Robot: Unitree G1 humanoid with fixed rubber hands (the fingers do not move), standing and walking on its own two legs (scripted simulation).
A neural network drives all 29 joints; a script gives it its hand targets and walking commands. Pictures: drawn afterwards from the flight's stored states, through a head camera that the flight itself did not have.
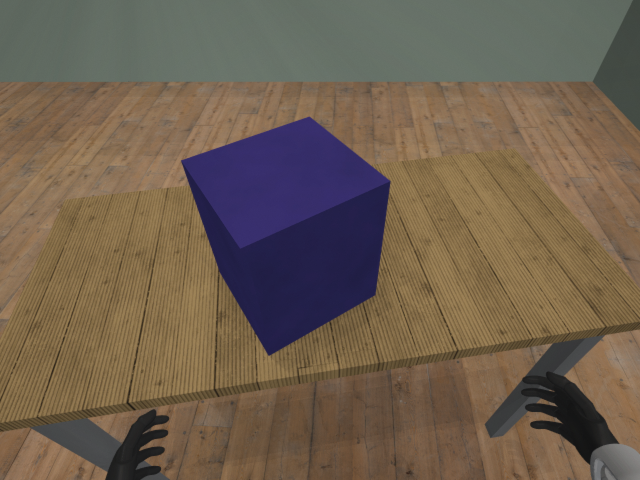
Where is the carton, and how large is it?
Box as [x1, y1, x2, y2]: [181, 116, 390, 355]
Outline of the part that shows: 309,116 181,160 220,273 268,355 374,295 375,293 390,181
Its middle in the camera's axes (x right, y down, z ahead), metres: -0.05 -0.01 +0.61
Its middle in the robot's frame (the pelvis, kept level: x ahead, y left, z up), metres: +0.48 +0.05 +0.04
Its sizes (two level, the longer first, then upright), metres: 0.210 0.200 0.250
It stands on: a table, 0.70 m high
